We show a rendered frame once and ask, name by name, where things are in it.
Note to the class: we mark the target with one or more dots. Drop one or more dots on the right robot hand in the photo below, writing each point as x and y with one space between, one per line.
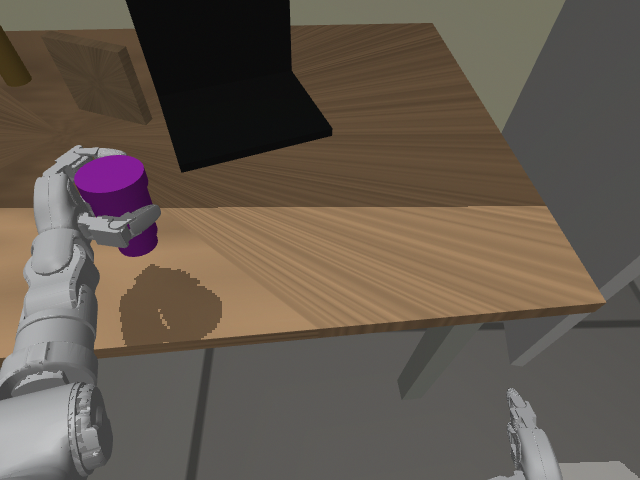
531 449

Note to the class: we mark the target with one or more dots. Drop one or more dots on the left robot arm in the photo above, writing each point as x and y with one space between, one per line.
53 422

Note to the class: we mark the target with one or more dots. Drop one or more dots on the left robot hand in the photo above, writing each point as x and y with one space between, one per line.
57 203

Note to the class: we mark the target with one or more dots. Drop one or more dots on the table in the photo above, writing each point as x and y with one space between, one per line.
414 214

